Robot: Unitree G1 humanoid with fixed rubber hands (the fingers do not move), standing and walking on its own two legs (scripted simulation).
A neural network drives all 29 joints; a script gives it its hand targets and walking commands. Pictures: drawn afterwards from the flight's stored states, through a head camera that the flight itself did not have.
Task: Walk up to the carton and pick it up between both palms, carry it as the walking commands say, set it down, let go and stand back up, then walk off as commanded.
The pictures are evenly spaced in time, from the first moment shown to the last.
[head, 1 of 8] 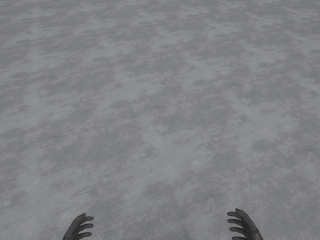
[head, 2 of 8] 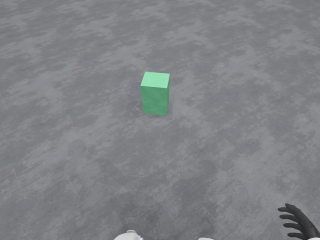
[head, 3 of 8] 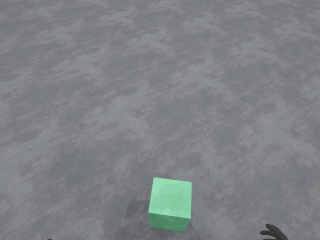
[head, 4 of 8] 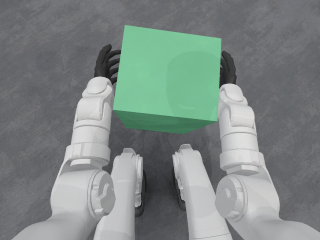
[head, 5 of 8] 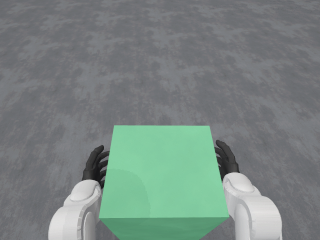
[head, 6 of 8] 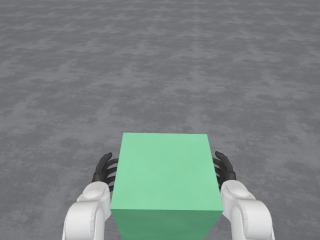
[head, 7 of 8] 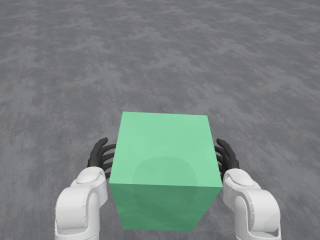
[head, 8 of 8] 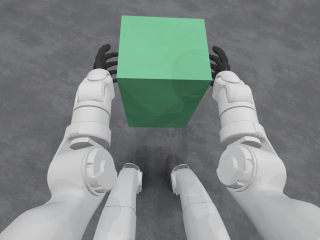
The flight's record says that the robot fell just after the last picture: yes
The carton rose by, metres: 0.65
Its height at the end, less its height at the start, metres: +0.51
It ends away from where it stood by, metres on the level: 2.86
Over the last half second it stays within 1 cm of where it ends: no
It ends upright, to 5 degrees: yes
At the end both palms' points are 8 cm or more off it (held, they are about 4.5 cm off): no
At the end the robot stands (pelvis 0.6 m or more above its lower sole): yes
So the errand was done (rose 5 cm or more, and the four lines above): no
